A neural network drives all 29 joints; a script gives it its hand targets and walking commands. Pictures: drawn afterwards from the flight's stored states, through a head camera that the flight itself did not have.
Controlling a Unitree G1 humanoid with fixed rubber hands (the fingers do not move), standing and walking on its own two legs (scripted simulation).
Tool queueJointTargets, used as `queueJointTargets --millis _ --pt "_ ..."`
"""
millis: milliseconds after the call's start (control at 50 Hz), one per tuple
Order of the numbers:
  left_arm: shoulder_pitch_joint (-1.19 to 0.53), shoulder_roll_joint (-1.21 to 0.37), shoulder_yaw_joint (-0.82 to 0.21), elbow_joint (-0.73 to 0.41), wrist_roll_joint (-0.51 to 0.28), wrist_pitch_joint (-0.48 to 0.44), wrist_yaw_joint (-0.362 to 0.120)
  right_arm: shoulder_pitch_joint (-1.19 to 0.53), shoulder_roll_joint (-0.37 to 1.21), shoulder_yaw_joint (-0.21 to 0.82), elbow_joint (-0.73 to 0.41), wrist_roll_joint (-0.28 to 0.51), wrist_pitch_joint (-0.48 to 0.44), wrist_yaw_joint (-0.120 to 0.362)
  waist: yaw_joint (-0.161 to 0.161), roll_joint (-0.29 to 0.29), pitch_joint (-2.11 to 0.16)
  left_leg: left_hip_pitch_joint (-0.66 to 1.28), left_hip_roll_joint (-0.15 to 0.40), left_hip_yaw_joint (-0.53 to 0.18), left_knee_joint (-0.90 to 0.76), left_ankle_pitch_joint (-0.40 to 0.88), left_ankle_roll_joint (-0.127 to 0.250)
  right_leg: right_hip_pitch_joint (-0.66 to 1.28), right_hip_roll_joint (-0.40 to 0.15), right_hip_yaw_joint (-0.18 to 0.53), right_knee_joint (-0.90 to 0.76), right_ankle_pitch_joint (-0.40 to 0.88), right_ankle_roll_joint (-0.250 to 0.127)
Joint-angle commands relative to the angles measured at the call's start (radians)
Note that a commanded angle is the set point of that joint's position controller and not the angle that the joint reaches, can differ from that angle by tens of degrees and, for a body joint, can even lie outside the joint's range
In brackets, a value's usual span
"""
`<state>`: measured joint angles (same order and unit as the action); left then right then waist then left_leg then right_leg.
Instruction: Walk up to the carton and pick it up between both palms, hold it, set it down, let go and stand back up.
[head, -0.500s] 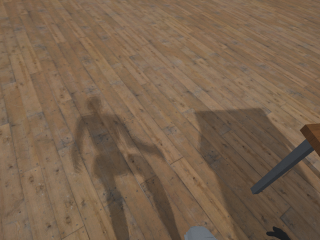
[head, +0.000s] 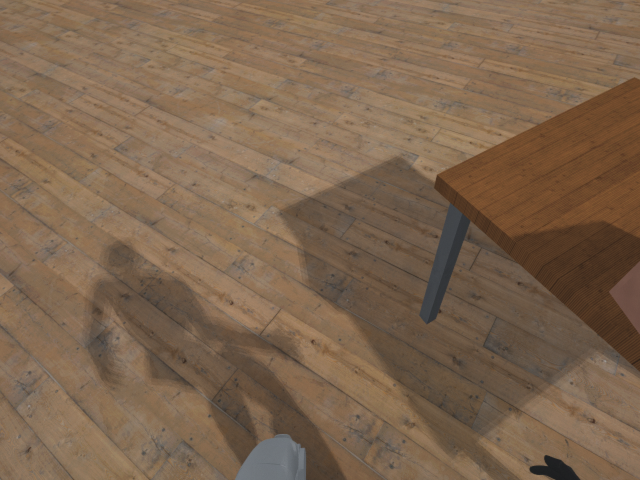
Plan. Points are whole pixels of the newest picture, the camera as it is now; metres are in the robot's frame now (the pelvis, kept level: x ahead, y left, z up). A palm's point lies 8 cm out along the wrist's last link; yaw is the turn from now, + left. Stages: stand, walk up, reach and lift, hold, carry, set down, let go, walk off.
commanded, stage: walk up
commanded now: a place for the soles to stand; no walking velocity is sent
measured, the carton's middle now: out of the picture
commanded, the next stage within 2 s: none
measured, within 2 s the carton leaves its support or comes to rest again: neither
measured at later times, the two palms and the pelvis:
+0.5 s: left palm (265, 333) +0.33 +0.15 -0.11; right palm out of the picture +0.01 -0.31 -0.10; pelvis +0.12 -0.04 -0.01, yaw -26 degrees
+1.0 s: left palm (318, 297) +0.41 +0.07 -0.13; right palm out of the picture +0.05 -0.38 -0.10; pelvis +0.15 -0.09 -0.02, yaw -43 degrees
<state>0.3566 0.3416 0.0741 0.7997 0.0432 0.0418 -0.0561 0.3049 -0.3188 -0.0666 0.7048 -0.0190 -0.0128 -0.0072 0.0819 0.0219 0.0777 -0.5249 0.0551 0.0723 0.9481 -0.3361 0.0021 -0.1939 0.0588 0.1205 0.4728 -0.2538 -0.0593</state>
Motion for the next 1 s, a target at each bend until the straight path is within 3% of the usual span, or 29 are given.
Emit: queueJointTargets --millis 0,40,100,120,140,160,180,200,220,260,300,360,420,440,480,500,520,540,560,580,600,660,700,720,800,840,900,960,980 --pt "-0.002 0.141 0.029 -0.085 0.002 -0.018 0.003 -0.004 -0.051 -0.03 -0.109 0.004 -0.021 -0.022 -0.015 -0.119 -0.036 0.057 -0.053 -0.029 -0.234 0.053 -0.005 0.005 -0.153 0.279 -0.108 0.109 -0.142" --pt "0.002 0.129 0.021 -0.104 0.004 -0.014 0.005 0.02 -0.045 -0.029 -0.112 -0.001 -0.024 -0.04 -0.03 -0.104 -0.034 0.18 -0.064 -0.03 -0.343 0.108 0.001 -0.044 -0.133 0.308 -0.057 0.216 -0.103" --pt "-0.006 0.105 0.003 -0.139 -0.012 -0.014 0.007 0.142 -0.079 -0.039 -0.092 -0.017 -0.028 -0.069 -0.117 -0.057 -0.052 0.491 -0.032 -0.065 -0.546 0.276 0.023 -0.203 -0.071 0.314 0.078 0.201 0.002" --pt "0.024 0.066 -0.01 -0.15 -0.012 -0.017 0.006 0.191 -0.136 -0.057 -0.087 -0.032 -0.033 -0.08 -0.147 0.045 -0.099 0.642 0.108 -0.227 -0.625 0.175 0.065 -0.304 -0.006 0.239 0.252 0.103 0.056" --pt "0.112 0.018 -0.014 -0.152 0.011 -0.013 0.009 0.197 -0.211 -0.074 -0.087 -0.06 -0.03 -0.092 -0.12 0.202 -0.125 0.713 0.387 -0.52 -0.661 0.047 0.151 -0.446 0.075 0.094 0.479 -0.275 0.099" --pt "0.152 0.098 0.014 -0.133 0.045 0.006 0.024 0.152 -0.197 -0.072 -0.1 -0.067 -0.018 -0.095 -0.085 0.087 -0.089 0.625 0.505 -0.6 -0.67 -0.025 0.233 -0.422 -0.014 0.05 0.604 -0.291 0.104" --pt "0.14 0.126 0.017 -0.14 0.057 0.021 0.024 0.092 -0.183 -0.076 -0.117 -0.061 -0.015 -0.088 -0.077 0.155 -0.044 0.573 0.524 -0.615 -0.67 -0.042 0.295 -0.44 -0.075 0.006 0.662 -0.281 0.103" --pt "0.08 0.164 0.028 -0.15 0.065 0.021 0.019 0.098 -0.127 -0.054 -0.107 -0.047 -0.024 -0.077 -0.097 0.079 0.023 0.485 0.453 -0.517 -0.68 -0.004 0.268 -0.435 -0.11 0.018 0.672 -0.222 0.11" --pt "0.025 0.156 0.03 -0.157 0.057 0.016 0.009 0.108 -0.093 -0.038 -0.099 -0.04 -0.032 -0.069 -0.116 0.06 0.063 0.418 0.358 -0.362 -0.682 0.035 0.218 -0.416 -0.117 0.045 0.659 -0.157 0.11" --pt "0.019 0.08 0.015 -0.157 0.021 0.015 -0.016 0.091 -0.08 -0.023 -0.081 -0.039 -0.042 -0.071 -0.096 0.055 0.105 0.349 0.233 -0.108 -0.675 0.073 0.117 -0.381 -0.091 0.045 0.621 -0.044 0.109" --pt "0.018 0.01 -0.009 -0.168 0.0 0.016 -0.037 0.065 -0.116 -0.041 -0.08 -0.046 -0.045 -0.064 -0.085 0.125 0.095 0.371 0.21 -0.001 -0.675 0.13 0.125 -0.384 -0.091 -0.053 0.591 0.009 0.117" --pt "-0.076 -0.018 -0.021 -0.193 -0.009 0.003 -0.044 0.096 -0.13 -0.04 -0.091 -0.043 -0.053 -0.044 -0.111 0.168 0.081 0.379 0.223 0.093 -0.66 0.256 0.168 -0.352 -0.131 -0.126 0.44 0.018 0.125" --pt "-0.128 -0.013 -0.019 -0.198 -0.017 -0.02 -0.033 0.098 -0.14 -0.024 -0.117 -0.023 -0.044 -0.021 -0.128 0.188 0.026 0.355 0.202 0.197 -0.561 0.441 0.159 -0.216 -0.124 -0.183 0.272 0.069 0.099" --pt "-0.127 0.016 -0.007 -0.196 -0.026 -0.023 -0.021 0.096 -0.16 -0.021 -0.13 -0.017 -0.036 -0.014 -0.123 0.204 0.007 0.336 0.204 0.195 -0.53 0.49 0.155 -0.16 -0.107 -0.215 0.254 0.103 0.088" --pt "-0.097 0.029 0.004 -0.188 -0.018 -0.03 -0.002 0.093 -0.173 -0.024 -0.149 -0.014 -0.02 -0.01 -0.098 0.15 -0.052 0.34 0.221 0.193 -0.454 0.464 0.149 -0.073 -0.072 -0.241 0.189 0.125 0.062" --pt "-0.039 0.038 0.013 -0.169 -0.018 -0.035 0.008 0.07 -0.181 -0.023 -0.16 -0.011 -0.011 -0.01 -0.055 0.099 -0.099 0.32 0.225 0.193 -0.372 0.406 0.136 0.014 -0.058 -0.242 0.127 0.157 0.041" --pt "0.046 0.076 0.031 -0.139 -0.012 -0.042 0.023 0.062 -0.16 -0.012 -0.176 -0.006 -0.005 -0.009 0.002 -0.012 -0.152 0.283 0.188 0.21 -0.196 0.363 0.106 0.133 -0.036 -0.202 0.058 0.188 0.011" --pt "0.112 0.146 0.055 -0.124 -0.011 -0.048 0.039 0.115 -0.101 0.007 -0.193 -0.003 -0.002 0.002 0.037 -0.178 -0.195 0.165 0.132 0.207 0.012 0.15 0.063 0.275 -0.078 -0.086 0.029 0.238 -0.04" --pt "0.123 0.229 0.067 -0.136 -0.006 -0.046 0.051 0.15 -0.052 0.02 -0.225 0.001 0.009 0.012 0.033 -0.374 -0.176 -0.049 0.037 0.18 0.228 -0.304 0.008 0.355 -0.309 0.271 -0.002 0.419 -0.144" --pt "0.104 0.234 0.063 -0.152 -0.013 -0.033 0.06 0.179 -0.091 0.005 -0.225 0.01 0.025 0.001 0.027 -0.263 -0.177 -0.066 0.011 0.054 0.303 -0.361 -0.013 0.33 -0.389 0.416 -0.019 0.509 -0.234" --pt "0.066 0.239 0.067 -0.154 -0.03 -0.018 0.064 0.171 -0.109 0.0 -0.222 0.015 0.038 -0.011 0.026 -0.234 -0.185 -0.048 0.027 -0.001 0.342 -0.341 -0.007 0.246 -0.416 0.414 -0.078 0.371 -0.297" --pt "-0.083 0.14 0.036 -0.189 -0.015 0.0 0.071 0.153 -0.123 -0.011 -0.18 0.01 0.034 -0.006 -0.036 -0.181 -0.068 -0.004 0.05 -0.056 0.287 -0.166 0.001 0.024 -0.251 0.182 -0.121 0.199 -0.165" --pt "-0.117 0.115 0.022 -0.197 -0.025 -0.005 0.059 0.129 -0.116 -0.013 -0.183 0.002 0.029 -0.005 -0.05 -0.169 0.008 0.074 0.038 -0.05 0.218 -0.11 -0.009 -0.139 -0.185 0.165 -0.13 0.191 -0.131" --pt "-0.129 0.103 0.017 -0.193 -0.027 -0.009 0.051 0.13 -0.11 -0.013 -0.175 0.001 0.029 -0.006 -0.054 -0.171 0.032 0.086 0.026 -0.042 0.217 -0.091 -0.016 -0.181 -0.173 0.137 -0.128 0.225 -0.14" --pt "-0.109 0.122 0.021 -0.207 -0.008 -0.005 0.044 0.095 -0.097 -0.01 -0.172 0.009 0.035 -0.012 -0.043 -0.153 -0.004 0.122 -0.008 -0.034 0.154 -0.097 -0.033 -0.217 -0.211 0.196 -0.116 0.282 -0.214" --pt "-0.104 0.131 0.021 -0.215 0.001 0.006 0.042 0.078 -0.091 -0.007 -0.174 0.015 0.031 -0.016 -0.034 -0.149 -0.055 0.155 -0.022 -0.036 0.058 -0.087 -0.03 -0.181 -0.203 0.237 -0.091 0.283 -0.211" --pt "-0.081 0.137 0.017 -0.213 0.01 0.02 0.048 0.071 -0.079 -0.002 -0.183 0.016 0.025 -0.022 -0.035 -0.155 -0.112 0.195 -0.022 -0.056 -0.155 -0.059 -0.016 -0.085 -0.207 0.312 -0.029 0.33 -0.17" --pt "-0.099 0.134 0.004 -0.204 -0.004 0.031 0.048 0.118 -0.072 -0.002 -0.168 0.012 0.011 -0.027 -0.085 -0.047 -0.172 0.355 -0.041 -0.038 -0.491 0.138 0.002 -0.076 -0.16 0.325 0.078 0.24 -0.081" --pt "-0.067 0.098 -0.004 -0.201 -0.014 0.028 0.045 0.125 -0.103 -0.007 -0.168 0.0 0.004 -0.031 -0.086 0.034 -0.202 0.44 0.04 -0.123 -0.555 0.137 0.023 -0.144 -0.09 0.266 0.163 0.103 -0.022"
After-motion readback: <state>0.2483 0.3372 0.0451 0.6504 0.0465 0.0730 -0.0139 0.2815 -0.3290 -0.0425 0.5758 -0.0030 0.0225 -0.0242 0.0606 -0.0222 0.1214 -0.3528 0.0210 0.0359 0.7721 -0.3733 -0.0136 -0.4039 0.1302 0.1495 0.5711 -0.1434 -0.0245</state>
